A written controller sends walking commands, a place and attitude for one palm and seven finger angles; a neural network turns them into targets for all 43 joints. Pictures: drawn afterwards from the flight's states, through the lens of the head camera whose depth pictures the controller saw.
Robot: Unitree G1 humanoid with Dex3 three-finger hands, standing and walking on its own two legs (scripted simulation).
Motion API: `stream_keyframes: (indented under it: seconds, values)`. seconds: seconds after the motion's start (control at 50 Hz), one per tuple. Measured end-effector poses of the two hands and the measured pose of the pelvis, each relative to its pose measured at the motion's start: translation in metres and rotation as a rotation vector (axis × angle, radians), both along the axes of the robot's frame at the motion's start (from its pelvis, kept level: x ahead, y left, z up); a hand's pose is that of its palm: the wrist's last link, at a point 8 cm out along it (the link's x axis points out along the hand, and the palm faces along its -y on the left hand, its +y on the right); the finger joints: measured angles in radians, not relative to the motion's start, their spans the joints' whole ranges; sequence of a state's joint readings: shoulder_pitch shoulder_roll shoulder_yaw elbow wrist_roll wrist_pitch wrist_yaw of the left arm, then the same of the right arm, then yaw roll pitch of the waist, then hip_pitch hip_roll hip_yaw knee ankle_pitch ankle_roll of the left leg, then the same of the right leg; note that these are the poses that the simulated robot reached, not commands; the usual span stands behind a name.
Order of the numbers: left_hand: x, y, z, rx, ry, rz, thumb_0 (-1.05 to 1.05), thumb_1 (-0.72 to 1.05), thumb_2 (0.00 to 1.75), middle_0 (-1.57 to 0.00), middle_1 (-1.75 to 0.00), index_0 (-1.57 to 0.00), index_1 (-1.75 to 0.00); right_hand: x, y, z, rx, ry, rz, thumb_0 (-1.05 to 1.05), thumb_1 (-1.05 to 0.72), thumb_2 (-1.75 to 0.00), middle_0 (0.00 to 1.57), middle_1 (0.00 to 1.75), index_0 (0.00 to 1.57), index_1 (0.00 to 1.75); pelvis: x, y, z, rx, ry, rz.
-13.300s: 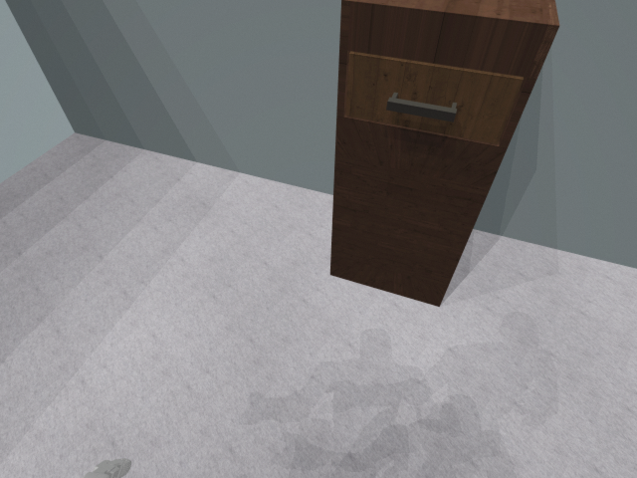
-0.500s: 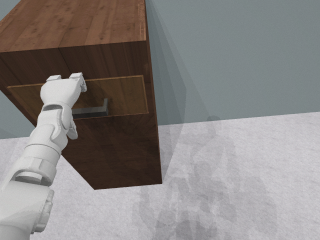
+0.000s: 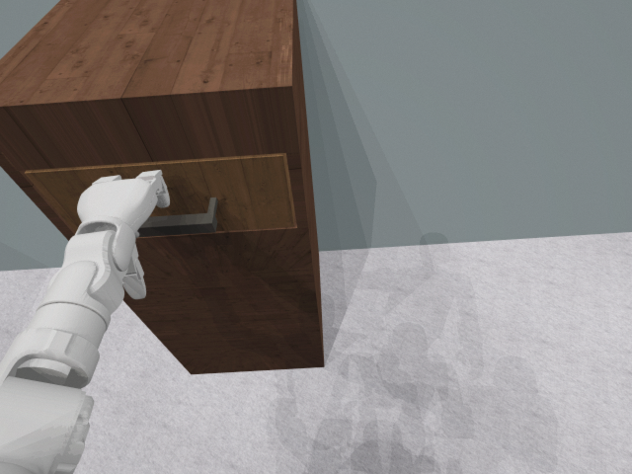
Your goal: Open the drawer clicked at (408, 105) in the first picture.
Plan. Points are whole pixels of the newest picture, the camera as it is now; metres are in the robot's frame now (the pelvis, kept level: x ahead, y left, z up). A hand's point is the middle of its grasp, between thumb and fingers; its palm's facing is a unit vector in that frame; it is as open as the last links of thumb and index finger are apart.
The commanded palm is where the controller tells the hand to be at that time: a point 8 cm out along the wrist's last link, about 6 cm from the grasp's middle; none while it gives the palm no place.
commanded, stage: move the hooked fingers above the handle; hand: left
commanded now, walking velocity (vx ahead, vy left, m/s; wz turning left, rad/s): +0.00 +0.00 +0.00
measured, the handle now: (168, 215) +0.48 +0.27 +0.03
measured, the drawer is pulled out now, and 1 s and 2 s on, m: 0.00 0.00 0.00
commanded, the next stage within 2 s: lower the fingers behind the handle in 1.86 s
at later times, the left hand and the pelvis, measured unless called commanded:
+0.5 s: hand (157, 207) +0.44 +0.24 +0.10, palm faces -0.08 +0.00 -1.00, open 13.7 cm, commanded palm +0.41 +0.27 +0.14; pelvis -0.01 +0.00 +0.00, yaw -3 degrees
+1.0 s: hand (157, 204) +0.44 +0.24 +0.10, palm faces +0.03 +0.00 -1.00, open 13.5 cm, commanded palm +0.41 +0.26 +0.14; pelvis -0.01 +0.01 +0.00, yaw -2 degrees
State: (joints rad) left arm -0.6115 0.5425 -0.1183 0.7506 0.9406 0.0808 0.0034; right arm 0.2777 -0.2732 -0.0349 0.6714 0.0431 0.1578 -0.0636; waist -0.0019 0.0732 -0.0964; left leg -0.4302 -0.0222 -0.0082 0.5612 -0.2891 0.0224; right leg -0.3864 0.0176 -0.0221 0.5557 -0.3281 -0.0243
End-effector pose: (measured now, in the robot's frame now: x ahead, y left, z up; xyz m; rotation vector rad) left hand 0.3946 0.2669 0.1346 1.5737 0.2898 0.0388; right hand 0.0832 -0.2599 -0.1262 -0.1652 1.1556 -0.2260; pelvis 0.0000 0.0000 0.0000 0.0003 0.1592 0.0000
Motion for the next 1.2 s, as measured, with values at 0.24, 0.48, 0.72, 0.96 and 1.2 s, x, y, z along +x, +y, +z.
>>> stream_keyframes:
  seconds: [0.24, 0.48, 0.72, 0.96, 1.2]
  values:
    - [0.017, -0.060, 0.021, -0.068, -0.315, -0.288, 0.00, -0.49, 0.30, -0.32, -1.20, -0.33, -1.20, 0.011, 0.003, 0.001, -0.023, -0.052, -0.016, 0.01, -0.91, -0.90, 0.20, 0.30, 0.20, 0.30, -0.005, 0.005, -0.005, 0.001, 0.019, -0.021]
    - [0.026, -0.038, 0.026, -0.004, -0.114, -0.058, 0.00, -0.49, 0.30, -0.36, -1.23, -0.33, -1.26, -0.001, 0.013, 0.002, 0.028, -0.043, -0.056, 0.01, -0.91, -0.90, 0.21, 0.30, 0.20, 0.30, -0.007, -0.001, 0.002, 0.010, -0.010, -0.049]
    - [-0.010, -0.005, -0.013, -0.040, -0.050, -0.225, 0.00, -0.49, 0.30, -0.33, -1.20, -0.31, -1.21, -0.032, -0.027, 0.008, -0.128, 0.067, -0.021, 0.01, -0.91, -0.90, 0.21, 0.30, 0.20, 0.30, -0.011, 0.001, -0.005, -0.012, 0.022, 0.009]
    - [0.024, -0.031, 0.020, -0.028, -0.247, -0.148, 0.00, -0.49, 0.30, -0.40, -1.27, -0.36, -1.26, -0.032, 0.010, -0.006, -0.001, 0.041, -0.045, 0.01, -0.91, -0.90, 0.20, 0.30, 0.20, 0.30, -0.012, 0.014, -0.006, -0.010, 0.039, -0.023]
    - [0.002, -0.005, -0.010, -0.034, -0.020, -0.149, 0.00, -0.49, 0.30, -0.34, -1.21, -0.33, -1.22, -0.031, 0.021, 0.003, -0.011, -0.004, -0.038, 0.01, -0.91, -0.90, 0.21, 0.30, 0.20, 0.30, -0.015, 0.014, -0.003, -0.009, 0.009, -0.020]
